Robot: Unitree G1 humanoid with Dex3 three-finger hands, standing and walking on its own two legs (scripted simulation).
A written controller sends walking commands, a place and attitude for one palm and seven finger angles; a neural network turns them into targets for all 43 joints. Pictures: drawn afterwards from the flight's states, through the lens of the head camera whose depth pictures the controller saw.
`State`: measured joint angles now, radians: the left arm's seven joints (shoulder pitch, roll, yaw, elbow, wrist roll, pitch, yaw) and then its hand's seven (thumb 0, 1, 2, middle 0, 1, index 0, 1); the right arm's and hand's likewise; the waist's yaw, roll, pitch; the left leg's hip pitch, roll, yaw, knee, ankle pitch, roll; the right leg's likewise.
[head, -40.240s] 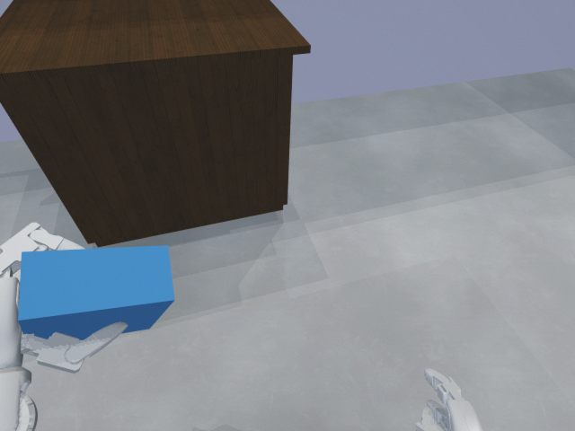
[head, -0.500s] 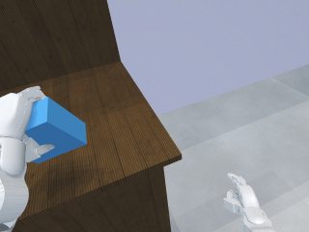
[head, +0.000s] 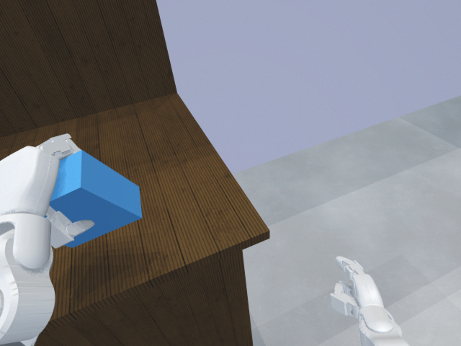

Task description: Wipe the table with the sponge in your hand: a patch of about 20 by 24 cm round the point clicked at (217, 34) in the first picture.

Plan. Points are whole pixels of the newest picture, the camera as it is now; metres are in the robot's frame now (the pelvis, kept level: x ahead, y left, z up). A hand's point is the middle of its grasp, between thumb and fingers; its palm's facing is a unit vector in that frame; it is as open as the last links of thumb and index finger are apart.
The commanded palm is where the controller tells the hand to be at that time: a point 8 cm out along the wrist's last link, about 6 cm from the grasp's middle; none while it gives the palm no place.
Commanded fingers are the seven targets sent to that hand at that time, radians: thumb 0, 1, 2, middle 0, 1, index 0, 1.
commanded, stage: bring the sponge back beside the body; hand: left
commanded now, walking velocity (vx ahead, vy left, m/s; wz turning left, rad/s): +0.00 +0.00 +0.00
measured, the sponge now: (87, 208) +0.22 +0.27 +0.19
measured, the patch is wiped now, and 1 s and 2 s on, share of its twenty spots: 0.95 0.95 0.95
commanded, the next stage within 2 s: step back with the hand held close in 0.36 s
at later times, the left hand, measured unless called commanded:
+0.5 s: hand (69, 189) +0.22 +0.27 +0.23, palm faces +0.43 -0.18 -0.88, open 9.9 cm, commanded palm +0.17 +0.28 +0.28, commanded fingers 0.00 0.10 1.30 -1.20 -1.60 -1.20 -1.60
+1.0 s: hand (43, 203) +0.17 +0.26 +0.25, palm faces +0.51 -0.78 -0.37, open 9.9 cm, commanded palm +0.10 +0.31 +0.28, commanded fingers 0.00 0.10 1.30 -1.20 -1.60 -1.20 -1.60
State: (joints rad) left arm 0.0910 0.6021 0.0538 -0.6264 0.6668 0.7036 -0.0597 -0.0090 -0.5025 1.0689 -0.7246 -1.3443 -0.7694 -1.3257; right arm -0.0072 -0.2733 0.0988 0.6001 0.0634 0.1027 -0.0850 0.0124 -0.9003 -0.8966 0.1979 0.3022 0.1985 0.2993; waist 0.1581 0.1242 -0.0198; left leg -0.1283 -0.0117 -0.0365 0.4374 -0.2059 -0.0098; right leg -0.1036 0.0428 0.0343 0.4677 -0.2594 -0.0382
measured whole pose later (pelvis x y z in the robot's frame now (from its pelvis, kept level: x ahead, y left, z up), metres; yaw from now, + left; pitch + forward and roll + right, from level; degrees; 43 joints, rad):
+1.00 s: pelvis -0.04 +0.02 -0.02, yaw +4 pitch +2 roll -2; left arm 0.30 0.49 0.49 -0.71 -0.09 -0.08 0.15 -0.01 -0.50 1.07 -0.72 -1.35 -0.76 -1.33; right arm 0.21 -0.22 0.03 0.62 0.02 0.09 -0.08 0.01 -0.90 -0.90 0.20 0.30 0.20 0.30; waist -0.03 0.02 -0.03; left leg -0.45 0.00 -0.07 0.70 -0.27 0.00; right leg -0.37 0.04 -0.04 0.58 -0.25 -0.02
